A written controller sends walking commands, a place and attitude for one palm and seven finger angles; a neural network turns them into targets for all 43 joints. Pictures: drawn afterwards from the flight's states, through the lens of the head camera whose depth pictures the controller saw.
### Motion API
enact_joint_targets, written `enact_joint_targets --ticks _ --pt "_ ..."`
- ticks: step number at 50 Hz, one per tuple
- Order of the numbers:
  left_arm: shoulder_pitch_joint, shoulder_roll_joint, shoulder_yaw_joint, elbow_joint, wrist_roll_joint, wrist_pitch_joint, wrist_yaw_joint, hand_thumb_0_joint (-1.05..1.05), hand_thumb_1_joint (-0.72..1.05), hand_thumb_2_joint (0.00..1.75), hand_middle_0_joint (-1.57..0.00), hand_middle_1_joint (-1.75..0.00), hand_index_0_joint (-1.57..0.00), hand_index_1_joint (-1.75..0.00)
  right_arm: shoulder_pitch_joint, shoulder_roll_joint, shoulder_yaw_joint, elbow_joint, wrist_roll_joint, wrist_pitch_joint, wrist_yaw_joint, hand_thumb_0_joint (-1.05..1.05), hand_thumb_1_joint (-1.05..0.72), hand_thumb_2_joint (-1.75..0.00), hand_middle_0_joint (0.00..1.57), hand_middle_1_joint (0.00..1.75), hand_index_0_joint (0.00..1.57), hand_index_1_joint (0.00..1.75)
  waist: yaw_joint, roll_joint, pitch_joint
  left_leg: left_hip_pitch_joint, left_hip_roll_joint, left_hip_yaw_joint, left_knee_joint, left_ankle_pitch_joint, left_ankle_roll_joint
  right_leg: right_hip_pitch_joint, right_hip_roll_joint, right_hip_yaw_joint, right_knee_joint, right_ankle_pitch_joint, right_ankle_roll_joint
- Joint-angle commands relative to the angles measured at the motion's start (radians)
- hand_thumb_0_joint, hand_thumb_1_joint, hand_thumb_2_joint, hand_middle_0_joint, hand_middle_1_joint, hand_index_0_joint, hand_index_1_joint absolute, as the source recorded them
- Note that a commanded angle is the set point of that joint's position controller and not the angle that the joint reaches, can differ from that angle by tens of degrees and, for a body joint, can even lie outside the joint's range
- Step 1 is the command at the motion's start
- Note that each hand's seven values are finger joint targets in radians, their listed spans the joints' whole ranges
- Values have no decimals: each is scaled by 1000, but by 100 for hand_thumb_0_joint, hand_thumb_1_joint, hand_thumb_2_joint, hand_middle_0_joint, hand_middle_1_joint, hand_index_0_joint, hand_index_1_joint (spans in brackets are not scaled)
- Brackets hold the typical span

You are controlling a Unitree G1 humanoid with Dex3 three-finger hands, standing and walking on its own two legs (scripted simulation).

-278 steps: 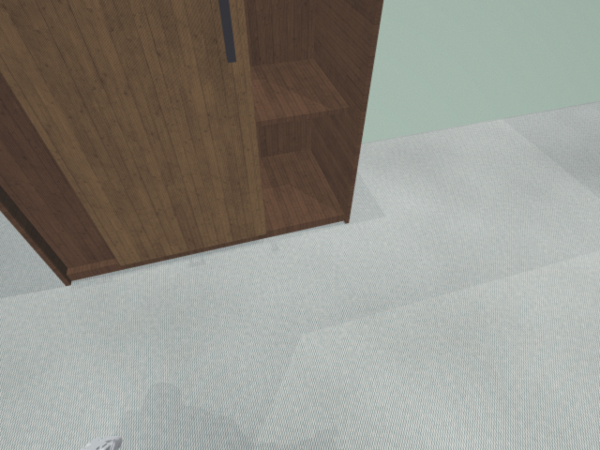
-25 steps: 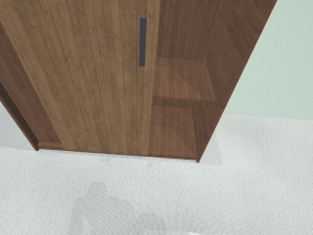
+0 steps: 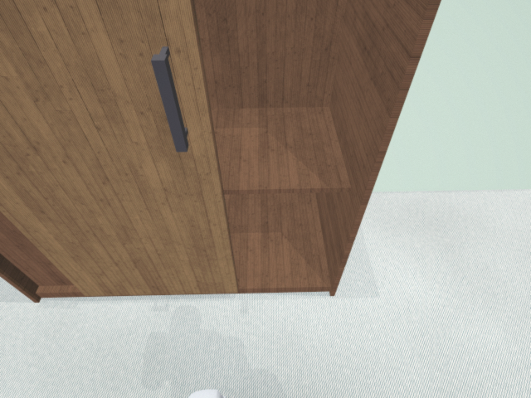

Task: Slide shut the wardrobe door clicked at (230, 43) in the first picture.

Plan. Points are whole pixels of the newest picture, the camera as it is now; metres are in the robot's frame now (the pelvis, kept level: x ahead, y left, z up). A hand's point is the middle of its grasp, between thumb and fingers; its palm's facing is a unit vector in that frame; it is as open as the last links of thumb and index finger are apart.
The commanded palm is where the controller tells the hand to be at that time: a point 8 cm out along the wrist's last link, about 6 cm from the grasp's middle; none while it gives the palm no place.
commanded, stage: take the last steps up to it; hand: left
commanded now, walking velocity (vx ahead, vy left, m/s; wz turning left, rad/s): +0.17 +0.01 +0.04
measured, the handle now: (174, 102) +0.58 +0.19 +0.15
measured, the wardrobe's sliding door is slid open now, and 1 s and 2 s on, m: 0.37 0.37 0.37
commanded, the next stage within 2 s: come to a stop and stand still in 0.06 s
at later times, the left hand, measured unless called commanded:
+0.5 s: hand out of the picture +0.10 +0.20 -0.18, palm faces +0.04 -0.98 -0.21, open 7.4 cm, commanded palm none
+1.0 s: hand out of the picture +0.09 +0.17 -0.15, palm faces +0.08 -0.96 -0.25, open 7.3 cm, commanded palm none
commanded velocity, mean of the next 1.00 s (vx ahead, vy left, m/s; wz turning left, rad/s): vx -0.04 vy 0.04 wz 0.01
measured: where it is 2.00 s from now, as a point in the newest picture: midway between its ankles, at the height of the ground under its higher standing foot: outside the picture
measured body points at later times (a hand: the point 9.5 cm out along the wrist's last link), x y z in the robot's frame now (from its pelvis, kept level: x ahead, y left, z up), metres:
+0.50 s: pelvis +0.09 +0.02 +0.00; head +0.13 +0.02 +0.45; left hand +0.10 +0.25 -0.16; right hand +0.19 -0.21 -0.15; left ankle +0.14 +0.12 -0.74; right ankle +0.07 -0.11 -0.69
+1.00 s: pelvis +0.06 -0.02 +0.01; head +0.08 -0.04 +0.46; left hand +0.09 +0.22 -0.13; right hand +0.07 -0.27 -0.16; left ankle +0.02 +0.13 -0.71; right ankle +0.09 -0.14 -0.74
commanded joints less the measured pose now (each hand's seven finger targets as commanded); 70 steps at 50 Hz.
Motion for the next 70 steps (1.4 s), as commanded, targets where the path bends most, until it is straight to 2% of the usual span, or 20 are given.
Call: enact_joint_targets --ticks 1,6,9,11,12,13,16,23,29,30,31,32,34,40,45,50,53,56,62,70 --pt "87 110 -4 -8 9 -2 -5 0 90 90 -20 -30 -20 -30 52 5 7 -50 2 -2 10 0 -90 -90 20 30 20 30 3 -136 32 31 9 25 -202 54 -17 -54 -245 181 -298 58 -110" --pt "134 149 1 20 9 1 -7 0 90 90 -20 -30 -20 -30 -66 -19 10 -92 6 -25 15 0 -90 -90 20 30 20 30 39 -144 22 76 -15 45 -409 63 -18 46 -263 193 -232 125 -108" --pt "130 123 -7 32 0 17 -1 0 90 90 -20 -30 -20 -30 -23 -37 19 -62 6 -40 6 0 -90 -90 20 30 20 30 10 -93 26 294 -40 61 -619 204 -22 -28 -198 143 -100 128 -45" --pt "198 41 -33 39 -9 29 7 0 90 90 -20 -30 -20 -30 39 -133 15 -45 4 -47 -15 0 -90 -90 20 30 20 30 16 135 -60 458 182 -166 -675 701 73 -98 -77 72 88 -39 56" --pt "212 40 -43 52 -12 36 12 0 90 90 -20 -30 -20 -30 2 -142 19 -48 13 -36 -27 0 -90 -90 20 30 20 30 35 144 -57 403 250 -202 -706 886 130 -50 -61 78 145 -221 81" --pt "223 45 -45 69 -13 50 20 0 90 90 -20 -30 -20 -30 -33 -135 27 -43 15 -36 -40 0 -90 -90 20 30 20 30 41 201 -74 409 246 -199 -738 1001 146 -43 -64 103 201 -308 97" --pt "197 94 -33 72 -4 76 25 0 90 90 -20 -30 -20 -30 -75 -137 12 -39 21 -15 -56 0 -90 -90 20 30 20 30 31 142 -68 456 235 -145 -713 1143 162 -101 -77 150 303 -297 94" --pt "154 82 6 -10 5 115 14 0 90 90 -20 -30 -20 -30 -160 -178 -38 -101 9 23 -52 0 -90 -90 20 30 20 30 37 82 -120 386 245 -73 -708 824 181 -174 -55 174 509 -274 95" --pt "244 73 -3 -2 7 91 13 0 90 90 -20 -30 -20 -30 -229 -153 -32 -125 10 34 -19 0 -90 -90 20 30 20 30 91 101 -95 158 140 -37 -664 211 87 89 -51 106 81 -36 85" --pt "232 119 -4 -4 18 78 17 0 90 90 -20 -30 -20 -30 -197 -105 -26 -121 19 37 -10 0 -90 -90 20 30 20 30 81 -44 -69 113 44 14 -566 36 29 101 -100 174 -65 20 80" --pt "164 195 -3 -28 23 63 20 0 90 90 -20 -30 -20 -30 -164 -39 -11 -136 27 43 -3 0 -90 -90 20 30 20 30 44 -265 -16 53 -62 59 -446 -138 -28 11 -293 433 -199 -27 9" --pt "126 242 -2 -60 19 68 16 0 90 90 -20 -30 -20 -30 -184 -65 -14 -149 21 56 4 0 -90 -90 20 30 20 30 60 -210 19 108 -69 1 -355 -189 -26 -127 -376 479 -272 -115 -65" --pt "71 242 10 -62 17 60 19 0 90 90 -20 -30 -20 -30 -179 -94 -16 -138 11 68 2 0 -90 -90 20 30 20 30 52 -281 48 53 -65 -73 -225 -138 -14 -131 -361 525 -293 -174 -79" --pt "58 218 20 -72 14 62 19 0 90 90 -20 -30 -20 -30 -88 -109 -18 -103 8 55 13 0 -90 -90 20 30 20 30 62 -175 33 22 -71 -52 -159 -18 -37 -11 -310 359 -246 -105 -75" --pt "134 220 29 -42 18 60 19 0 90 90 -20 -30 -20 -30 -98 -88 -4 -121 11 40 6 0 -90 -90 20 30 20 30 103 -189 -25 49 -78 -26 -365 -101 -39 133 -321 377 -209 53 -108" --pt "66 200 22 -18 4 68 17 0 90 90 -20 -30 -20 -30 49 -63 13 -58 16 17 -10 0 -90 -90 20 30 20 30 35 -202 -80 334 -98 15 -727 87 -24 35 -232 281 -126 49 -36" --pt "69 92 -5 -21 -4 77 7 0 90 90 -20 -30 -20 -30 31 -154 8 -64 9 5 -21 0 -90 -90 20 30 20 30 49 58 -35 286 110 -190 -820 115 53 -54 -80 128 -4 -68 58" --pt "55 88 -21 21 5 80 4 0 90 90 -20 -30 -20 -30 -35 -127 22 -49 14 -2 -29 0 -90 -90 20 30 20 30 62 122 53 167 66 -151 -873 96 44 33 -70 108 -3 17 77" --pt "112 102 -38 92 1 71 7 0 90 90 -20 -30 -20 -30 8 -94 31 -7 21 -7 -33 0 -90 -90 20 30 20 30 54 2 59 215 19 -85 -826 129 16 74 -96 147 -76 98 70" --pt "136 80 -48 123 -2 59 13 0 90 90 -20 -30 -20 -30 47 -66 37 20 23 -17 -38 0 -90 -90 20 30 20 30 42 -14 40 268 10 -58 -804 209 8 83 -108 159 -90 155 65"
